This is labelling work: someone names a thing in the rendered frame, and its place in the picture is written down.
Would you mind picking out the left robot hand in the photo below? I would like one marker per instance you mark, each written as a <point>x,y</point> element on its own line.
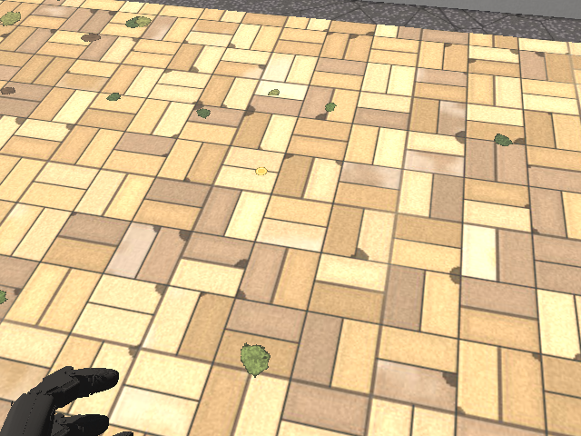
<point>33,414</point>

